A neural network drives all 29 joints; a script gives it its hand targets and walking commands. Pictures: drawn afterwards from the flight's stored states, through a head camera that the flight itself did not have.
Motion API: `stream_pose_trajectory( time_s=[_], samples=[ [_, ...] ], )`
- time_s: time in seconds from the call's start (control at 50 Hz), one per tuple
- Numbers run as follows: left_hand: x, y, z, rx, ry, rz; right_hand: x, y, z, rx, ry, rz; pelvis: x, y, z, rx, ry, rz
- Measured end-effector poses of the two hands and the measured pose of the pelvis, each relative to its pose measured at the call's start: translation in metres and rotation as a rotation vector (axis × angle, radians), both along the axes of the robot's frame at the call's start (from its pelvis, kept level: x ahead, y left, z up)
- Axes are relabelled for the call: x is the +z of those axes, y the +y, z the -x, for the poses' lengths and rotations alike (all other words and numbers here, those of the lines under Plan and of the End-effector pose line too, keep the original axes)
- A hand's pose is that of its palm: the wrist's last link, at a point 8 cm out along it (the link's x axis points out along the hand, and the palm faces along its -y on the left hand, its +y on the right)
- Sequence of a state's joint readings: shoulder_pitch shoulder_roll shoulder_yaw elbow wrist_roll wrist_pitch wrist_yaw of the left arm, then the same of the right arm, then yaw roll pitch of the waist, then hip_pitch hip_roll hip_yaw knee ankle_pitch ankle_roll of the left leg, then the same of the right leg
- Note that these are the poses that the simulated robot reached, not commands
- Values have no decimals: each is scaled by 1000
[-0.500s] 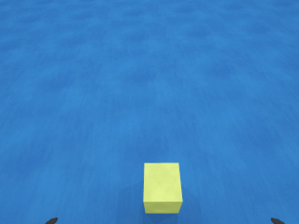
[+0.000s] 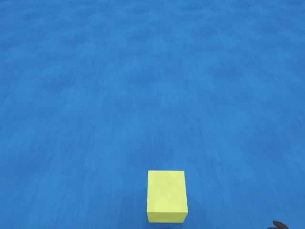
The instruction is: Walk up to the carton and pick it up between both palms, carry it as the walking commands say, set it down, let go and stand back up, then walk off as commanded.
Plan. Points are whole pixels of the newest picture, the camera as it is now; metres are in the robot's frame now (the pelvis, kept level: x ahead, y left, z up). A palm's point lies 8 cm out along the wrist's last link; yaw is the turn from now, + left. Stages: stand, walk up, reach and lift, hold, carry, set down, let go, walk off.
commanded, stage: walk up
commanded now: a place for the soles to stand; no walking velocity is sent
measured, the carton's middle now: (165, 197) +0.40 -0.02 -0.65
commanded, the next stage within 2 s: reach and lift in 0.98 s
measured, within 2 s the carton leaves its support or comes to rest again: neither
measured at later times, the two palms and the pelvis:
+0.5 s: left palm out of the picture +0.07 +0.33 -0.10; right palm out of the picture +0.09 -0.32 -0.10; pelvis -0.01 +0.00 +0.00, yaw +0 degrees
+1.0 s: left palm out of the picture +0.05 +0.33 -0.10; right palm out of the picture +0.11 -0.32 -0.10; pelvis -0.01 +0.00 +0.00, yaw +0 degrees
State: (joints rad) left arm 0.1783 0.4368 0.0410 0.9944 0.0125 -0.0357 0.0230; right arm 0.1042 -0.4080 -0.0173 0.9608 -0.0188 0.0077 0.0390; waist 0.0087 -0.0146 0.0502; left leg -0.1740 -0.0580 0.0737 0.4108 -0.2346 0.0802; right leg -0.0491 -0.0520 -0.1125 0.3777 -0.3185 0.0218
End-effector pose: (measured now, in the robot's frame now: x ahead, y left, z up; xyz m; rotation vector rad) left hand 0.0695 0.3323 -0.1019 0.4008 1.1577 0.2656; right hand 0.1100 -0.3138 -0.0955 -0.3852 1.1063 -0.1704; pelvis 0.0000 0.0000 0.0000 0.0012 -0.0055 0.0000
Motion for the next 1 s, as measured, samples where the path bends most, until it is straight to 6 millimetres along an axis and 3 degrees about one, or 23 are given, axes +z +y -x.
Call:
stream_pose_trajectory(
  time_s=[0.16, 0.3, 0.44, 0.54, 0.68, 0.78, 0.86, 1.0],
  samples=[
    [1, -5, -22, -22, -46, 2, 1, -1, -6, -20, -30, 5, -2, 2, -4, -5, -6, -2],
    [6, -11, -32, -55, -86, -2, 0, -7, 12, -55, -38, 3, -2, 0, 0, -17, -16, -5],
    [8, -2, -11, -39, -54, -25, -3, -4, 20, -32, -13, -15, -2, -2, 8, -4, -21, 2],
    [4, 2, 5, -11, -39, -21, -1, -2, 17, -12, -20, -7, -3, -1, 13, 0, -29, 0],
    [2, -7, 20, -11, -33, -2, 2, -4, 11, 1, -49, -6, -3, -2, 16, 1, -27, 10],
    [1, 2, 35, 2, 4, -20, 4, -2, 4, 14, -55, -2, -3, -1, 17, 9, -26, 6],
    [2, 7, 33, 5, 13, -23, 4, -2, 4, 18, -48, 3, -3, 0, 16, 7, -20, -1],
    [6, -2, 15, -26, -28, -22, -1, -3, 4, -4, -50, -8, -3, 0, 11, -3, -15, 12]
  ],
)
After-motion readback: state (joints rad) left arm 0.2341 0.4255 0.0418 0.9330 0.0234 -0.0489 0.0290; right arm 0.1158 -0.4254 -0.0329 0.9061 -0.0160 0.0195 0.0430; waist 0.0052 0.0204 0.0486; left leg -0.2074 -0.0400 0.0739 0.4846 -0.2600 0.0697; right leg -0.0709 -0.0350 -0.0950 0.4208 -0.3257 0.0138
